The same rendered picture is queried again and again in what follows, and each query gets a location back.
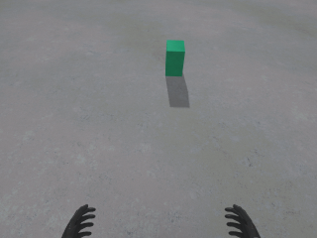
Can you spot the robot left hand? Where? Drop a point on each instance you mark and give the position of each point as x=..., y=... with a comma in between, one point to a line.
x=74, y=226

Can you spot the carton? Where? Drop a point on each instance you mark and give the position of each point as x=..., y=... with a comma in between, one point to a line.
x=174, y=57

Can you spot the robot right hand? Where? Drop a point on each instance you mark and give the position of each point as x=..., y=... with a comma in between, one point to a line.
x=245, y=224

